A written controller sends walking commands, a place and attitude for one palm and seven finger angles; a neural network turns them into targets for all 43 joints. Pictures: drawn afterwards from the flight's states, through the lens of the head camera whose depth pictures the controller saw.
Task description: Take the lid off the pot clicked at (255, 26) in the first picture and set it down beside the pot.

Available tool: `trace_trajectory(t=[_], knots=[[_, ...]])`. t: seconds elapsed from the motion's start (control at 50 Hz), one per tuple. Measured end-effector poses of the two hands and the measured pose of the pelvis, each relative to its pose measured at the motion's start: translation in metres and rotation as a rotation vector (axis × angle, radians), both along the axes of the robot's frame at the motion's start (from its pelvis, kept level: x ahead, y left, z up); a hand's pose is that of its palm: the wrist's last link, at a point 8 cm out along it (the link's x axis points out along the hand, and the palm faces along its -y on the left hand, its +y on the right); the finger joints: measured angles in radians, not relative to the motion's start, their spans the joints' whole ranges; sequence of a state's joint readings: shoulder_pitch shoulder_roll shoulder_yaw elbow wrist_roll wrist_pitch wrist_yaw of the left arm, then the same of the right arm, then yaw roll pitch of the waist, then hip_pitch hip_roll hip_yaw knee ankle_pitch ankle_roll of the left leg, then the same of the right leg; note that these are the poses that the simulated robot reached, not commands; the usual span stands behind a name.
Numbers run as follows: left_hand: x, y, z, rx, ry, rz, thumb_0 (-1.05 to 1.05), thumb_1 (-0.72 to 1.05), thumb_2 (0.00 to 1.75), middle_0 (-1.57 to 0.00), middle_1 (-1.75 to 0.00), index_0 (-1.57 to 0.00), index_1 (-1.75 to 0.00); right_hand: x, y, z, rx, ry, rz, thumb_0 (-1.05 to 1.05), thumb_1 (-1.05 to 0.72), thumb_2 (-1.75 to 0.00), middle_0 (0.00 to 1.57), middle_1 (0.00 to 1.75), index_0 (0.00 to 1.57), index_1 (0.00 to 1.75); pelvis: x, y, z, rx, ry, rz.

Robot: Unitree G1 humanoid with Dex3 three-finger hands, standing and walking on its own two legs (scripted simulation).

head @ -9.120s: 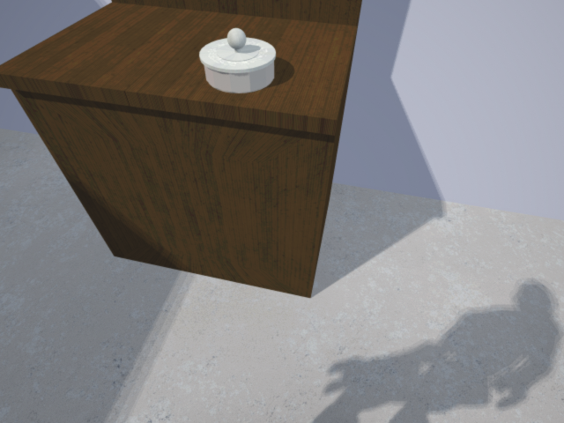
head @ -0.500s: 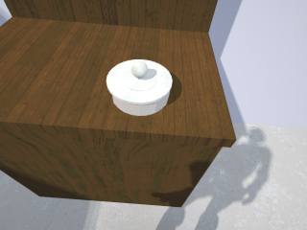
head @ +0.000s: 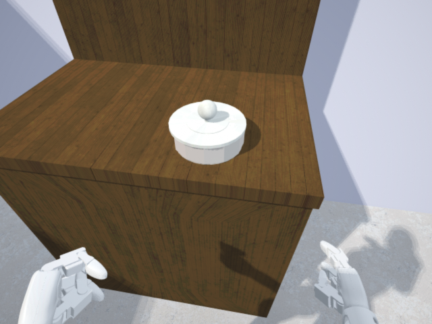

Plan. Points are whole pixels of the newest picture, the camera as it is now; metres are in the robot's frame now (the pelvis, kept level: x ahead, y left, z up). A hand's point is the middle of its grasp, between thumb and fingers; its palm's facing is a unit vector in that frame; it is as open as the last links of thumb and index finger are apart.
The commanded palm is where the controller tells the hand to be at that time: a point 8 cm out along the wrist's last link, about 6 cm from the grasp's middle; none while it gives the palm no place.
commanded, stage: lift the closed hand beside the body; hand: left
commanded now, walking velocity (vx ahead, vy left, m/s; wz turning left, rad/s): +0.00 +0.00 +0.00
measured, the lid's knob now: (207, 109) +0.52 +0.10 +0.16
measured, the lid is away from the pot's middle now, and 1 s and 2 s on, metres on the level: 0.00 0.00 0.00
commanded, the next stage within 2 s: raise the hand higher, near the body in 0.06 s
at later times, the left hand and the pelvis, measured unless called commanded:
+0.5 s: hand (71, 241) +0.17 +0.23 +0.15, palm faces +0.33 -0.83 -0.46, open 3.1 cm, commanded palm +0.11 +0.26 +0.18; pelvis +0.01 +0.00 +0.00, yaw -2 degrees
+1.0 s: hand (52, 193) +0.19 +0.24 +0.23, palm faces +0.41 -0.82 -0.40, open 3.1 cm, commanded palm +0.14 +0.28 +0.24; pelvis +0.01 +0.02 +0.00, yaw -2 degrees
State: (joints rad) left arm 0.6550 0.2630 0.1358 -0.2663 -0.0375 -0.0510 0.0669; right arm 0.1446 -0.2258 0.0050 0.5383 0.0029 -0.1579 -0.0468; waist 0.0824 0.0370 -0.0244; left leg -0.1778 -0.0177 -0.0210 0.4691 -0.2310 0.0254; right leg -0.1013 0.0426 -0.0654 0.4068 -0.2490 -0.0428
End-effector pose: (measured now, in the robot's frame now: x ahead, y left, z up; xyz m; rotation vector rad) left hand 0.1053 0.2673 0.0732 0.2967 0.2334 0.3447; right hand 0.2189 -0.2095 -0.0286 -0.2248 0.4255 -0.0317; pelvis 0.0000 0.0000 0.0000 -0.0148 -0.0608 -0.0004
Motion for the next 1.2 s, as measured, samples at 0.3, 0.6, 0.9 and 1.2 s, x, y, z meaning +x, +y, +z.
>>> trace_trajectory(t=[0.3,0.6,0.9,1.2], knots=[[0.012,0.001,0.079,0.228,-0.197,-0.082,0.01,0.89,0.90,-1.29,-1.49,-1.29,-1.48,-0.059,-0.007,-0.050,0.067,0.195,-0.093,0.02,-0.90,-0.90,0.20,0.30,0.20,0.30,0.001,-0.005,0.001,0.002,-0.020,-0.031],[0.037,0.004,0.112,0.267,-0.369,-0.111,0.01,0.89,0.90,-1.30,-1.50,-1.30,-1.50,-0.025,-0.013,-0.029,0.016,0.102,-0.097,0.02,-0.91,-0.90,0.20,0.30,0.20,0.30,0.012,0.004,0.002,0.003,-0.018,-0.041],[0.046,0.014,0.151,0.321,-0.556,-0.124,0.01,0.89,0.90,-1.31,-1.50,-1.30,-1.50,-0.013,0.023,-0.029,0.044,0.120,-0.008,0.01,-0.91,-0.90,0.20,0.30,0.20,0.30,0.014,0.015,0.001,0.002,-0.025,-0.036],[0.064,0.006,0.187,0.841,-0.455,-0.117,0.01,0.84,0.94,-1.30,-1.44,-1.30,-1.43,-0.027,0.021,-0.051,0.036,0.269,0.019,0.02,-0.90,-0.90,0.20,0.30,0.20,0.30,0.000,0.023,-0.003,0.010,0.018,-0.038]])
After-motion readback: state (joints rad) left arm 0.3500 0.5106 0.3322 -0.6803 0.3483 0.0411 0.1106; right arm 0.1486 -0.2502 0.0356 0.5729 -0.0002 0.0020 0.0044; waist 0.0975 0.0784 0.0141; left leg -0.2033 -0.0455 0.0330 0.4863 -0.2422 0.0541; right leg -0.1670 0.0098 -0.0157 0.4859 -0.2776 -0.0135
